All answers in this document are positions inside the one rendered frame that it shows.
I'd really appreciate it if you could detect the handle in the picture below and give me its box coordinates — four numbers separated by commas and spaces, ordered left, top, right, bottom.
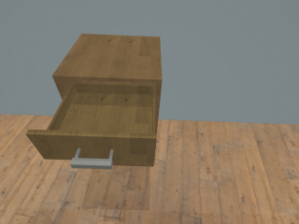
70, 148, 114, 170

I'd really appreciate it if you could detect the cabinet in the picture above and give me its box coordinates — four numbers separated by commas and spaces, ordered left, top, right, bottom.
52, 34, 163, 167

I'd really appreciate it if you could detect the drawer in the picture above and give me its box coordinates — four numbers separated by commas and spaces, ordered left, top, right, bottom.
26, 82, 157, 163

